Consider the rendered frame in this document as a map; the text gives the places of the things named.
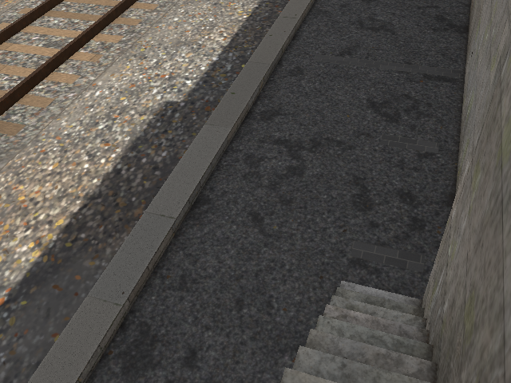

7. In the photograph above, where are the stairs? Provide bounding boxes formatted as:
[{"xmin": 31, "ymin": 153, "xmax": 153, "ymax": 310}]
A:
[{"xmin": 280, "ymin": 281, "xmax": 438, "ymax": 383}]

